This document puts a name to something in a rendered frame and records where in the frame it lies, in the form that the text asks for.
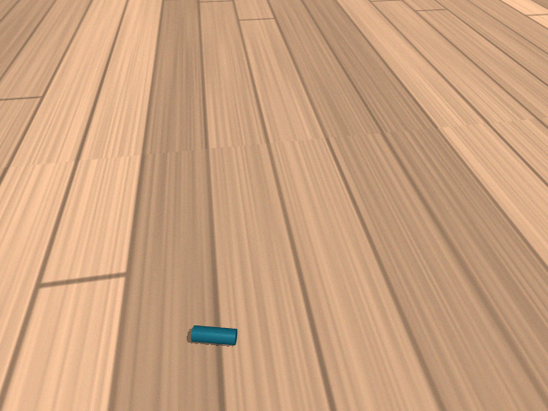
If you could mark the can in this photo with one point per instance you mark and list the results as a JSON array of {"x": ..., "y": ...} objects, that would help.
[{"x": 207, "y": 334}]

